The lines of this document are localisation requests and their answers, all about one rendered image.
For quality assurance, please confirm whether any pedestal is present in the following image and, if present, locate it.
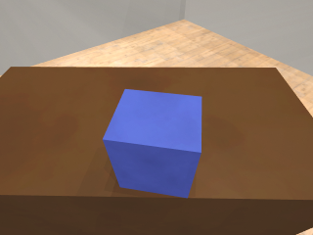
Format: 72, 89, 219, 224
0, 67, 313, 235

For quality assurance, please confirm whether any carton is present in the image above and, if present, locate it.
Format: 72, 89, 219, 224
103, 89, 202, 199

